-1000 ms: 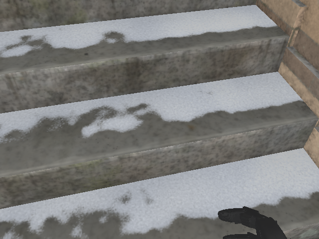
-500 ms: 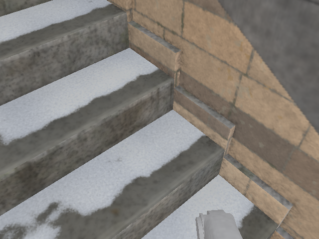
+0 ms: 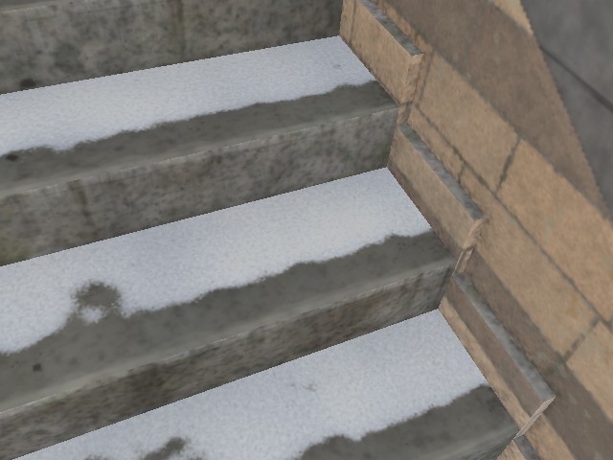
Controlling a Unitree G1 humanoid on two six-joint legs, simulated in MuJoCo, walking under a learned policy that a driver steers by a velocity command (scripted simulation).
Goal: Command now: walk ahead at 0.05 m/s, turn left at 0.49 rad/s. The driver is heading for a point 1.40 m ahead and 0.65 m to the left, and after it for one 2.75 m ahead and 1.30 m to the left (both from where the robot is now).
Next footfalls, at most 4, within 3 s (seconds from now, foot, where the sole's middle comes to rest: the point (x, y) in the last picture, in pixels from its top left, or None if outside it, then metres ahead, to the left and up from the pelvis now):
0.02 left None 0.07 0.11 -0.74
0.42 right None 0.17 -0.10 -0.74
0.84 left None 0.07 0.13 -0.74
1.22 right None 0.19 -0.05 -0.74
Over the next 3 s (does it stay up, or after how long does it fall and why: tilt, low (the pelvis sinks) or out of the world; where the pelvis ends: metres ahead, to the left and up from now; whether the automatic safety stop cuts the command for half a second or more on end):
stays up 0.40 0.25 0.20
